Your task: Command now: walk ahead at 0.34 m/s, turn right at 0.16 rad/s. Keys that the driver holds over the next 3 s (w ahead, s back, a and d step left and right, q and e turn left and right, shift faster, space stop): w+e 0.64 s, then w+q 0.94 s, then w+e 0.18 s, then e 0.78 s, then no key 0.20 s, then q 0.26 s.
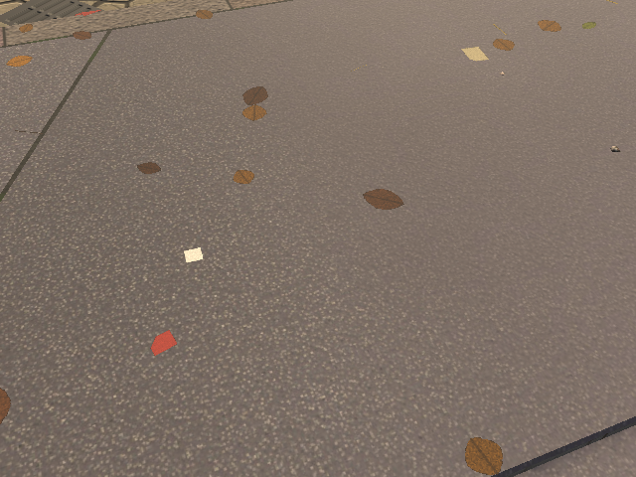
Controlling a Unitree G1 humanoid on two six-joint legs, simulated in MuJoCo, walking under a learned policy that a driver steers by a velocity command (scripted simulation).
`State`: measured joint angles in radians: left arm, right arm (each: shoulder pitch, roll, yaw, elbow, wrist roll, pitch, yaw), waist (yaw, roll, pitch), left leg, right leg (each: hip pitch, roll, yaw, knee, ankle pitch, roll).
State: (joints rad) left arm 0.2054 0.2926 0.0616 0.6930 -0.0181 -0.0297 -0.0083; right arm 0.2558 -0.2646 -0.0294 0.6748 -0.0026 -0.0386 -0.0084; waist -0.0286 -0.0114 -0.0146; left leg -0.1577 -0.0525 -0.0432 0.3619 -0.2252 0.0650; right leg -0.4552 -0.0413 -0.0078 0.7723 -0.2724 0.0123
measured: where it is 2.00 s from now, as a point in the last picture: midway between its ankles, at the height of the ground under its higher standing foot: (408, 285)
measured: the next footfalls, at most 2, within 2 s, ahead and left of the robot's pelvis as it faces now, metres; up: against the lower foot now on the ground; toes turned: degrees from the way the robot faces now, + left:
right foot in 0.20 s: +0.14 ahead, -0.16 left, +0.00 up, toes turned -8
left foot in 0.62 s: +0.52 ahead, -0.04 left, +0.04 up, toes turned -23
